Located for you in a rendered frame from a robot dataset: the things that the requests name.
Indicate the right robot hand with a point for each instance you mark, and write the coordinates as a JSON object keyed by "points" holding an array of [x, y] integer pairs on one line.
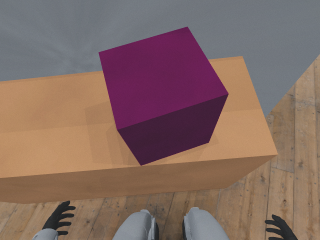
{"points": [[285, 231]]}

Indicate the robot left forearm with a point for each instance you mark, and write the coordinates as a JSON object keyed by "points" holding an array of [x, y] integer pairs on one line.
{"points": [[46, 234]]}

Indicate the robot left thigh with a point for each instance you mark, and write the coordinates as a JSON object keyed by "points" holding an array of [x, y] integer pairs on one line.
{"points": [[138, 226]]}

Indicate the carton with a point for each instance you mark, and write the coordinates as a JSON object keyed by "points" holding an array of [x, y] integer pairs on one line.
{"points": [[165, 96]]}

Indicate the robot thigh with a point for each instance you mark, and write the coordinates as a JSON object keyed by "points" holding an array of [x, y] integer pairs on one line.
{"points": [[201, 225], [138, 226]]}

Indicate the pedestal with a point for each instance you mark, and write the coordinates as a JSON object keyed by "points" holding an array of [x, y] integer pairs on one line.
{"points": [[59, 141]]}

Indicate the left robot hand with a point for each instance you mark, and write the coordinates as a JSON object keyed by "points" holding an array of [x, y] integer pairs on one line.
{"points": [[56, 216]]}

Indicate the robot right thigh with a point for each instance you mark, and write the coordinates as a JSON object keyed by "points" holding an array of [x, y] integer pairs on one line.
{"points": [[201, 225]]}

